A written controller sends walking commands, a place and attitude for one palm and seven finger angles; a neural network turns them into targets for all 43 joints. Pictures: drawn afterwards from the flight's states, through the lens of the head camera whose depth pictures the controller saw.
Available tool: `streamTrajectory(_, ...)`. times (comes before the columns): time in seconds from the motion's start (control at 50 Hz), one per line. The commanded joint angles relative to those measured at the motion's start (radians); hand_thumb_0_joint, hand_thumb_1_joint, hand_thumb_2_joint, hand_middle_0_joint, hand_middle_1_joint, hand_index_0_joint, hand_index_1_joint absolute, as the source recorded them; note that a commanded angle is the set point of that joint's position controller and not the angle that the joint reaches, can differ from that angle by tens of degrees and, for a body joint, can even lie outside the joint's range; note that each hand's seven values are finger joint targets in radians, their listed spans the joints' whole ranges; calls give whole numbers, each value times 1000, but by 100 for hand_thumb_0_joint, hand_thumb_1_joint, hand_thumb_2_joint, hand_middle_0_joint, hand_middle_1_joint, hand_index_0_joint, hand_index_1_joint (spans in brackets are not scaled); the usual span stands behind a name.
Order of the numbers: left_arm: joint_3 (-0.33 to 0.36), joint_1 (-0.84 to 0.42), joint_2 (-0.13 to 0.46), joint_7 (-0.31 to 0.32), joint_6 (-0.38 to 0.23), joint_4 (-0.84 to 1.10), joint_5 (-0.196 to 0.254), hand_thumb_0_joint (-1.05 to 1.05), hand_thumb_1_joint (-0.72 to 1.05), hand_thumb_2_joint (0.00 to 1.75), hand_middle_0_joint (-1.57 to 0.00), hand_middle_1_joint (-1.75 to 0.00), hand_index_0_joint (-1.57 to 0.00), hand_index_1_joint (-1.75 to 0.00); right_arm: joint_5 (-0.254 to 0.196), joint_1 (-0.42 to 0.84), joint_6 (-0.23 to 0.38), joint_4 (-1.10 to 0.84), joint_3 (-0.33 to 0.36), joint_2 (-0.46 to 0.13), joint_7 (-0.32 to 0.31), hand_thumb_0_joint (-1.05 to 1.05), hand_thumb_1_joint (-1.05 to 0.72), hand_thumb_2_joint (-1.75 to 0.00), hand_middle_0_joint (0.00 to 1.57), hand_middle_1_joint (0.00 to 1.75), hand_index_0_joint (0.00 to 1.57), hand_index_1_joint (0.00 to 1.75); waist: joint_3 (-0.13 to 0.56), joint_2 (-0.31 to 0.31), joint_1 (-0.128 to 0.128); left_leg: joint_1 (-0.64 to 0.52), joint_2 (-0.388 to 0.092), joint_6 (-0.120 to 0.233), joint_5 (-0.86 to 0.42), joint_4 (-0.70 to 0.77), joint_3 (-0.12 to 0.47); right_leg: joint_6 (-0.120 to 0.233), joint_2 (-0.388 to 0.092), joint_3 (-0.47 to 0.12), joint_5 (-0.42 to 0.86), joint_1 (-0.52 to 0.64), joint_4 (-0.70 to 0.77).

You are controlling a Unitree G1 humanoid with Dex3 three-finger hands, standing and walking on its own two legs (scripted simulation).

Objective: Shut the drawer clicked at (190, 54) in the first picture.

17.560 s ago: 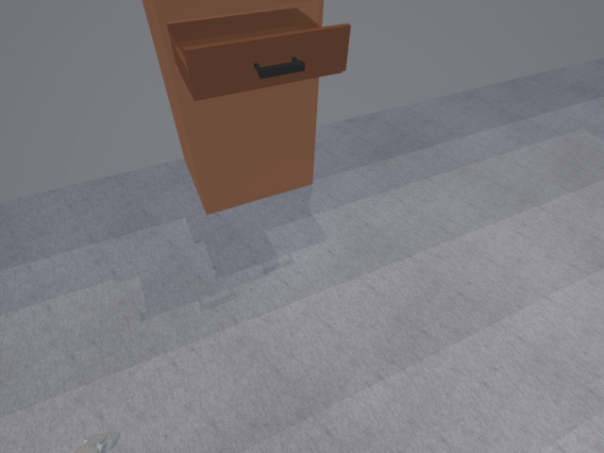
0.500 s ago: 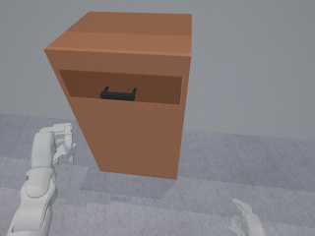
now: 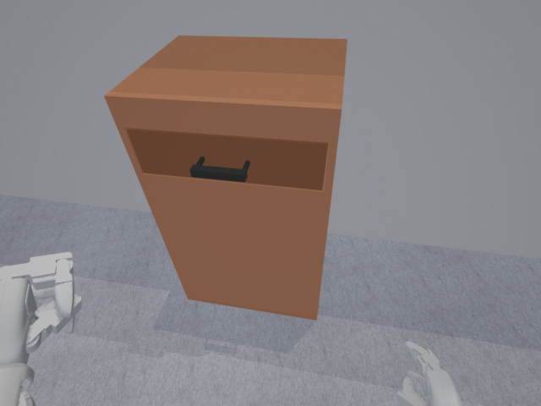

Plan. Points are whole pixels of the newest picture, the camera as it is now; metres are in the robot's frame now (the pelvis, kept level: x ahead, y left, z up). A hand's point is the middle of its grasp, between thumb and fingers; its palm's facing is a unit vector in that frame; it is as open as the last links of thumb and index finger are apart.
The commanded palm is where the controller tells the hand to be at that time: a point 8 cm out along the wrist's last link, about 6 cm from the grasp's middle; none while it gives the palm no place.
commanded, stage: draw the hand back to the body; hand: left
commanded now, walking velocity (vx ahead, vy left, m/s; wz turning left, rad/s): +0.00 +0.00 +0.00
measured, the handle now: (221, 167) +0.64 +0.22 -0.01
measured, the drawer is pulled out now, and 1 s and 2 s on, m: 0.00 0.00 0.00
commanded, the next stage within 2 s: step back with the hand held close in 0.04 s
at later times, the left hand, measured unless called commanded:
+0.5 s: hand (84, 297) +0.18 +0.25 +0.14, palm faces +0.27 -0.82 -0.50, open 3.3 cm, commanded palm +0.12 +0.29 +0.17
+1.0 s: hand (16, 368) +0.10 +0.27 +0.15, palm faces +0.38 -0.80 -0.46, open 3.3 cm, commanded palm +0.04 +0.31 +0.17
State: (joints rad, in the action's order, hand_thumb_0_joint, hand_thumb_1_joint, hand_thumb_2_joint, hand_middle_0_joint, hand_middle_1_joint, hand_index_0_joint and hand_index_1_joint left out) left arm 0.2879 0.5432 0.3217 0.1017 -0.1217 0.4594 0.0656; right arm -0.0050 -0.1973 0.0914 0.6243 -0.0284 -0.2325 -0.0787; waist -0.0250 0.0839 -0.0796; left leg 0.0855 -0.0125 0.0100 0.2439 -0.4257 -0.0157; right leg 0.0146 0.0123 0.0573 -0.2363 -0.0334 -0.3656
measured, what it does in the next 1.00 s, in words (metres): shifts its weight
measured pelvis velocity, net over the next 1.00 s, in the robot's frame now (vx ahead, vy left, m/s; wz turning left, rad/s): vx -0.09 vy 0.03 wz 0.01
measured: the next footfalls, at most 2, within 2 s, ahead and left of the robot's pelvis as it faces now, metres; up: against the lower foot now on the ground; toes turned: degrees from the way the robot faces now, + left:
left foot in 1.44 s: -0.08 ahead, +0.11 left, +0.00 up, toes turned +3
right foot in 1.84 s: -0.26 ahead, -0.09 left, +0.00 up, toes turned +3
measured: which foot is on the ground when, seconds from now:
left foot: down 0.00-1.00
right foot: down 0.00-1.00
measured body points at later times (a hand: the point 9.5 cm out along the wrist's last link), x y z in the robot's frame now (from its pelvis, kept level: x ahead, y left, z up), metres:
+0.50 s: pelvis -0.01 +0.02 +0.00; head +0.02 +0.00 +0.45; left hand +0.16 +0.29 +0.17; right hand +0.16 -0.23 -0.09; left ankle +0.00 +0.11 -0.74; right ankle -0.02 -0.11 -0.74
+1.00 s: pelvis -0.09 +0.03 -0.01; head -0.07 +0.04 +0.43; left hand +0.07 +0.31 +0.18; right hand +0.09 -0.21 -0.09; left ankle +0.00 +0.11 -0.74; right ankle -0.02 -0.11 -0.74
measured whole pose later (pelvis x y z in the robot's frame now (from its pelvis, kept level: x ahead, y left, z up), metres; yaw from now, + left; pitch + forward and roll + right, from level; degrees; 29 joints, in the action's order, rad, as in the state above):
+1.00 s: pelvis -0.09 +0.03 -0.01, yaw +1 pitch +0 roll -2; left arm 0.37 0.61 0.38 0.14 -0.26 0.59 0.01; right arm 0.00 -0.21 0.04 0.56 0.00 -0.22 -0.08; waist -0.04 0.01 -0.01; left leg 0.41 0.00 0.05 0.22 -0.60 -0.01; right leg -0.01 0.01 0.04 -0.16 -0.34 -0.50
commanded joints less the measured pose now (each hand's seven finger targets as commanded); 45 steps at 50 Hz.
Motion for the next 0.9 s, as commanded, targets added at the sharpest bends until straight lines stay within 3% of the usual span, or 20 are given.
streamTrajectory(0.0, 85, -142, 155, 19, -51, 161, 1, 0, 90, 90, -140, -160, -140, -160, 4, 126, 64, -159, 40, -93, -13, 0, -90, -90, 20, 30, 20, 30, 7, -75, 30, -23, 6, 28, -104, 67, 11, -1, -14, -39, 48, -113, 91)
streamTrajectory(0.06, 94, -138, 169, 24, -52, 199, 0, 0, 90, 90, -140, -160, -140, -160, 7, 134, 70, -162, 37, -89, -17, 0, -90, -90, 20, 30, 20, 30, 61, -33, 18, -40, 5, 25, -139, 64, 12, 2, -18, -44, 92, -76, 76)
streamTrajectory(0.14, 101, -119, 179, 29, -47, 233, -2, 0, 90, 90, -140, -160, -140, -160, 10, 139, 83, -160, 31, -89, -16, 0, -90, -90, 20, 30, 20, 30, 74, 5, 11, -35, 5, 18, -190, 61, 16, 5, -17, -42, 158, -48, 58)
streamTrajectory(0.16, 237, -203, 297, 31, -88, 307, -2, 0, 90, 90, -140, -160, -140, -160, 9, 136, 48, -196, 36, -110, -6, 0, -90, -90, 20, 30, 20, 30, -13, -35, 54, 58, -10, 41, -153, 26, 39, 5, -66, -134, 207, -145, 106)
streamTrajectory(0.18, 189, -83, 221, 21, -89, 199, -5, 0, 90, 90, -140, -160, -140, -160, 12, 125, 25, -170, 41, -96, -3, 0, -90, -90, 20, 30, 20, 30, -13, -74, 60, 64, -12, 37, -159, 10, 41, 8, -89, -122, 217, -150, 103)
streamTrajectory(0.2, 157, -42, 194, 15, -85, 181, -6, 0, 90, 90, -140, -160, -140, -160, 11, 129, 9, -179, 45, -95, 3, 0, -90, -90, 20, 30, 20, 30, -15, -92, 61, 62, -15, 35, -188, 8, 39, 6, -91, -115, 241, -157, 99)
streamTrajectory(0.26, 140, 11, 169, 8, -97, 179, -4, 0, 90, 90, -140, -160, -140, -160, 10, 123, -23, -193, 57, -104, 7, 0, -90, -90, 20, 30, 20, 30, 37, -38, 68, 69, -27, 30, -264, 15, 36, -3, -89, -85, 286, -142, 57)
streamTrajectory(0.32, 157, 63, 184, 10, -108, 200, 2, 0, 90, 90, -140, -160, -140, -160, 6, 124, -47, -210, 71, -107, 5, 0, -90, -90, 20, 30, 20, 30, 118, -42, 68, 52, -33, 31, -369, 18, 35, -13, -76, -60, 352, -111, 18)
streamTrajectory(0.4, 194, 98, 221, 21, -113, 255, 8, 0, 90, 90, -140, -160, -140, -160, -5, 120, -73, -237, 81, -101, 1, 0, -90, -90, 20, 30, 20, 30, 210, -93, 68, 55, -46, 31, -454, 6, 37, -26, -70, -51, 441, -67, -36)
streamTrajectory(0.48, 205, 111, 241, 32, -116, 306, 7, 0, 90, 90, -140, -160, -140, -160, -6, 117, -78, -254, 82, -105, -9, 0, -90, -90, 20, 30, 20, 30, 229, -42, 65, 84, -57, 33, -475, 15, 51, -32, -57, -46, 426, -65, -75)
streamTrajectory(0.54, 201, 113, 240, 38, -117, 310, 2, 0, 90, 90, -140, -160, -140, -160, -4, 114, -71, -253, 82, -106, -14, 0, -90, -90, 20, 30, 20, 30, 201, -2, 65, 130, -68, 38, -414, 38, 65, -35, -45, -46, 351, -80, -90)
streamTrajectory(0.76, 192, 74, 209, 49, -161, 285, -30, 0, 90, 90, -140, -160, -140, -160, -3, 104, -31, -252, 83, -125, -12, 0, -90, -90, 20, 30, 20, 30, 64, -17, 82, 490, -97, 78, 257, 133, 133, -28, -34, -101, 18, -45, -103)
streamTrajectory(0.82, 207, 48, 226, 54, -176, 309, -43, 0, 90, 90, -140, -160, -140, -160, 5, 102, -14, -251, 86, -132, -15, 0, -90, -90, 20, 30, 20, 30, 57, -1, 82, 538, -105, 85, 339, 132, 150, -26, -27, -113, -73, -50, -104)
streamTrajectory(0.88, 196, 43, 214, 58, -189, 316, -46, 0, 90, 90, -140, -160, -140, -160, 6, 83, 2, -244, 85, -123, -13, 0, -90, -90, 20, 30, 20, 30, 62, -44, 85, 492, -82, 75, 325, 62, 131, -13, -49, -149, -143, -124, -53)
